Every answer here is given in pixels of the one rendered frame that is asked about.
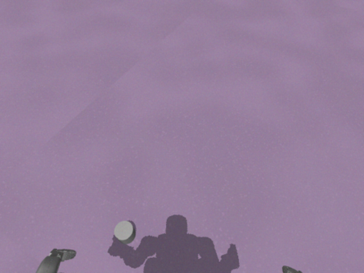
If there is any left robot hand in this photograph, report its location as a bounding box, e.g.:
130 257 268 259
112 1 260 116
36 249 76 273

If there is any can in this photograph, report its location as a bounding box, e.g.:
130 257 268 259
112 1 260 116
114 221 136 244

